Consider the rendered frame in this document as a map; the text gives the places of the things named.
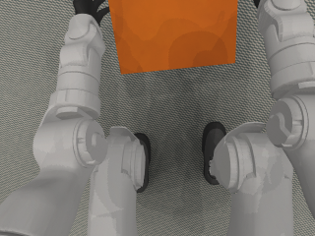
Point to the right robot upper arm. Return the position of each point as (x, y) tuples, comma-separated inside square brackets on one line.
[(291, 126)]

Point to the left robot upper arm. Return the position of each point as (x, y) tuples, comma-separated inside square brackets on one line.
[(66, 152)]

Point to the left robot forearm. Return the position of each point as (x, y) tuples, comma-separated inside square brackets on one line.
[(78, 77)]

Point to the left robot foot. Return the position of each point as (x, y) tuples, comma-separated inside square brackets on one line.
[(145, 142)]

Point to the left robot hand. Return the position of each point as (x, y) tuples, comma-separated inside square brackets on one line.
[(90, 7)]

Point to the robot right shin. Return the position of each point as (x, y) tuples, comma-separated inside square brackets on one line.
[(248, 127)]

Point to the right robot forearm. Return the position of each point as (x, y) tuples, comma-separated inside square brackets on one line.
[(289, 40)]

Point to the carton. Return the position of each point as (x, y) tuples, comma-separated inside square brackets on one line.
[(158, 35)]

